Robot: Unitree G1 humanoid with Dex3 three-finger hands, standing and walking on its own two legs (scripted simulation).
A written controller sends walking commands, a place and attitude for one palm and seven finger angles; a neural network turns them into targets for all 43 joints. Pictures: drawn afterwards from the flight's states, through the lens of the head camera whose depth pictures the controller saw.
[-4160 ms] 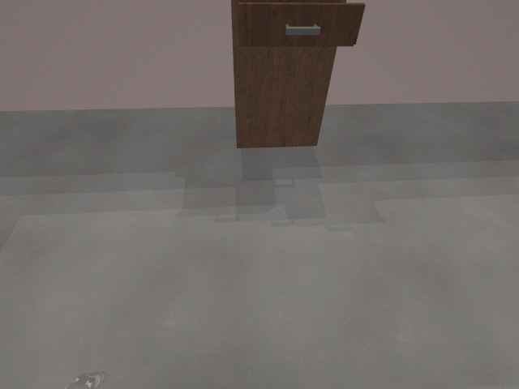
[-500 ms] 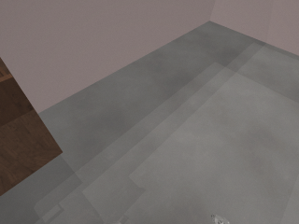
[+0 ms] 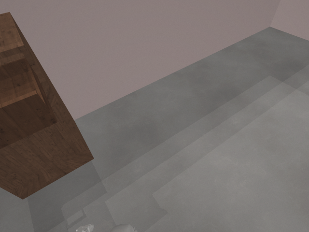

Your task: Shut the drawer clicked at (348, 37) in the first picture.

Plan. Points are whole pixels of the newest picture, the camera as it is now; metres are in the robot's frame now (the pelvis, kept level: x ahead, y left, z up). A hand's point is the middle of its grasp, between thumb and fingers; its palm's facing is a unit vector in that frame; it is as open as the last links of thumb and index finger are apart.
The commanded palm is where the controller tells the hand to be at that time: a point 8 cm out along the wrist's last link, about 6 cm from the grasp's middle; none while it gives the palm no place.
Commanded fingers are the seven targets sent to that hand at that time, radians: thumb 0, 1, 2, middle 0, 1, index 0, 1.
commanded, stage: turn to face it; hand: left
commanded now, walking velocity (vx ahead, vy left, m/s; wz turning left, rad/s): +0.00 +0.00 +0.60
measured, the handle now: out of the picture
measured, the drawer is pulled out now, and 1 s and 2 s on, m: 0.29 0.29 0.29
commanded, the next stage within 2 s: take the last steps up to it in 0.92 s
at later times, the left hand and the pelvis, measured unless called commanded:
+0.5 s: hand out of the picture +0.00 +0.27 -0.17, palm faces +0.34 -0.91 -0.24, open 7.4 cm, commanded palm none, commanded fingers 0.00 0.90 0.90 -0.20 -0.30 -0.20 -0.30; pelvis +0.00 +0.04 +0.00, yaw +17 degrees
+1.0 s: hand out of the picture -0.04 +0.18 -0.15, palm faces +0.54 -0.80 -0.26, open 7.4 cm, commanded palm none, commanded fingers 0.00 0.90 0.90 -0.20 -0.30 -0.20 -0.30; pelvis +0.00 -0.02 +0.00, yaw +33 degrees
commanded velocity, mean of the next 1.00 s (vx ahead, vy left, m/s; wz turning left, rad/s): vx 0.00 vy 0.00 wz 0.47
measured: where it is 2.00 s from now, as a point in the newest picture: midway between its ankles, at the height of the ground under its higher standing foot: outside the picture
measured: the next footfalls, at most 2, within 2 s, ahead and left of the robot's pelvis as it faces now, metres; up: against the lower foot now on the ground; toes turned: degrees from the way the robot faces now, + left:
left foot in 0.26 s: +0.05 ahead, +0.14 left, +0.00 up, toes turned +19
right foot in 0.74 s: +0.08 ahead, -0.10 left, +0.00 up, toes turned +23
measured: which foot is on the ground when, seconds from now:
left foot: up 0.00-0.24, down 0.26-0.74, up 0.76-1.00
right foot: down 0.00-0.26, up 0.28-0.72, down 0.74-1.00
